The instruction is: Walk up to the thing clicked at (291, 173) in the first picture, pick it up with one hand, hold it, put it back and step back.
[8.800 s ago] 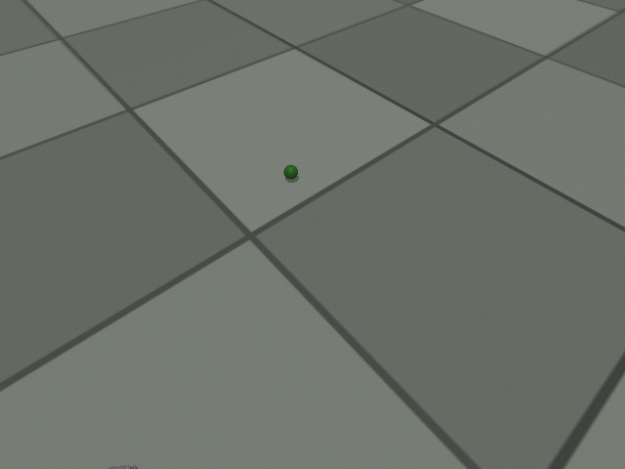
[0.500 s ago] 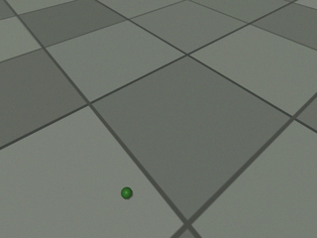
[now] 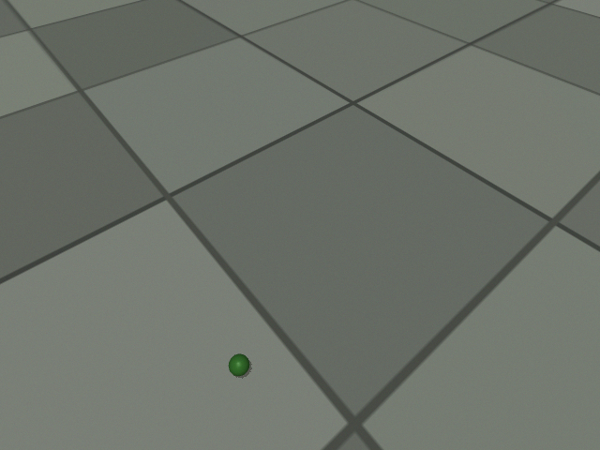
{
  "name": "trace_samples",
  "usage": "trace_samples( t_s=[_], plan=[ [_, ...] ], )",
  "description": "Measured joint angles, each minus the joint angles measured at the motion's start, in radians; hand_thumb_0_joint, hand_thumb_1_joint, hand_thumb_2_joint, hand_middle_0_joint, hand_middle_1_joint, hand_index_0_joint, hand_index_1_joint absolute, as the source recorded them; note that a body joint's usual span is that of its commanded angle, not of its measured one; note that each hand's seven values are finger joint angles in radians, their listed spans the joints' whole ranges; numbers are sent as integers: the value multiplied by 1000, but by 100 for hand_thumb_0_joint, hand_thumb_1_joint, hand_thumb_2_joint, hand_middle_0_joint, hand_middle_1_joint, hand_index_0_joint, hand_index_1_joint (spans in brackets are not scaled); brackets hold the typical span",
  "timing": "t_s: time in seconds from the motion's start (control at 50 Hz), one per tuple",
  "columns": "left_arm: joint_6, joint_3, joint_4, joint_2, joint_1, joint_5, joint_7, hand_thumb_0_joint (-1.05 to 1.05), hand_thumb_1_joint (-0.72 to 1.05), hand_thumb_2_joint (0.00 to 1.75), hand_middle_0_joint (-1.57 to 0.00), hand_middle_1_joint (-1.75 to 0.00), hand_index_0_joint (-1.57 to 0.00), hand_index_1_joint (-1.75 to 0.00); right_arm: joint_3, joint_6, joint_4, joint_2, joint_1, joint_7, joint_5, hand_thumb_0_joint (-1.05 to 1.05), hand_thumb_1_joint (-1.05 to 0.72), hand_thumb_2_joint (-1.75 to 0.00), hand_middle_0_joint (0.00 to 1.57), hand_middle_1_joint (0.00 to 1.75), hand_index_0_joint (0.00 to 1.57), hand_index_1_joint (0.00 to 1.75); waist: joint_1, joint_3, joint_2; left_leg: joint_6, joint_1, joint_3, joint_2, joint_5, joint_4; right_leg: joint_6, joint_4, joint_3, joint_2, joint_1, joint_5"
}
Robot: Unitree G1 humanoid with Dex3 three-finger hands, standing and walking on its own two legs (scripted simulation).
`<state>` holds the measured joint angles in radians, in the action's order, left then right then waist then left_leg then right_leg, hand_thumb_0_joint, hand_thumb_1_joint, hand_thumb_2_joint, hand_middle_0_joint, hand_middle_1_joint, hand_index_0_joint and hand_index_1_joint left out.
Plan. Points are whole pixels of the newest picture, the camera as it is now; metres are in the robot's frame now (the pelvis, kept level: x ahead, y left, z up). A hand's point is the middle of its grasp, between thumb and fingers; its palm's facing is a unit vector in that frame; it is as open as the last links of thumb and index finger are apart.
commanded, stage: stand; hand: left
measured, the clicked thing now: (239, 364) +0.46 +0.23 -0.75
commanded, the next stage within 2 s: walk up in 0.54 s
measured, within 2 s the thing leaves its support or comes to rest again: neither
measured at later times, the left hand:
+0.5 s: hand out of the picture +0.08 +0.25 -0.16, palm faces -0.03 -0.94 -0.34, open 7.3 cm
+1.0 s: hand out of the picture +0.09 +0.23 -0.17, palm faces +0.00 -0.95 -0.32, open 7.4 cm
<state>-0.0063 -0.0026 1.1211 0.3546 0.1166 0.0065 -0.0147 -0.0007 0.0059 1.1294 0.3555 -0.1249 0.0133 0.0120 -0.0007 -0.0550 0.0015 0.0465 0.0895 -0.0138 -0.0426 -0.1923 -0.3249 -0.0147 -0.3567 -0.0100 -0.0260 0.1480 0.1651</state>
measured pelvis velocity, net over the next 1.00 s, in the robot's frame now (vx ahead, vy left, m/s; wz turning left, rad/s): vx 0.05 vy -0.02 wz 0.01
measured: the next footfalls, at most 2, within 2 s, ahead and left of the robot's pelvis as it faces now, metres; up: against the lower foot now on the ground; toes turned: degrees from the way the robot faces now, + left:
left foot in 0.98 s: +0.10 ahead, +0.09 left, +0.00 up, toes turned +0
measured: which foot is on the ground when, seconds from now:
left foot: down 0.00-0.78, up 0.80-0.96, down 0.98-1.00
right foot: down 0.00-1.00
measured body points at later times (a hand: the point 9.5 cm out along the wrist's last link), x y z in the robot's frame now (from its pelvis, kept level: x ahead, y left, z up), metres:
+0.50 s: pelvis +0.01 +0.00 +0.00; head +0.01 +0.00 +0.45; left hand +0.08 +0.30 -0.13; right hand +0.08 -0.30 -0.13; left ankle -0.01 +0.15 -0.75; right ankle +0.02 -0.13 -0.75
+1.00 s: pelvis +0.05 -0.02 -0.01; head +0.09 -0.01 +0.43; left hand +0.09 +0.28 -0.15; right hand +0.13 -0.34 -0.13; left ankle +0.07 +0.09 -0.75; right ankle +0.02 -0.13 -0.75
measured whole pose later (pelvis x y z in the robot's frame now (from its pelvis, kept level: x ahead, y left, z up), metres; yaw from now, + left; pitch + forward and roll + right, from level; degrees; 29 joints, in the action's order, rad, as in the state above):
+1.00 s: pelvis +0.05 -0.02 -0.01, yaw +0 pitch -2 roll +0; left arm 0.03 0.04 0.97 0.35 0.22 0.01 -0.03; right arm -0.04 0.04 0.97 0.37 -0.20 -0.02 0.02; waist 0.02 -0.12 -0.02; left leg -0.01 0.22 0.02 0.00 -0.22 -0.50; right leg 0.02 -0.52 -0.03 0.01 0.15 0.34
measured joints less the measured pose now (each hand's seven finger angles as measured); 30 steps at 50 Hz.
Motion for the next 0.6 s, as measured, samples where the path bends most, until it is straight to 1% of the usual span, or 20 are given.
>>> trace_samples(
  t_s=[0.54,0.6],
  plan=[
    [-1,0,-2,0,-3,0,3,0,91,90,-21,-30,-20,-29,-1,-1,-11,1,5,-1,-1,0,-90,-90,20,30,21,30,-1,0,-1,1,-5,-1,-2,-8,1,1,1,-1,2,-5,7],
    [14,28,-28,6,12,12,-12,0,91,90,-21,-30,-21,-30,-11,13,-30,-4,-17,-4,5,0,-90,-90,20,30,21,30,4,8,-11,-4,2,4,0,-25,-21,8,-42,4,1,14,34]
  ],
)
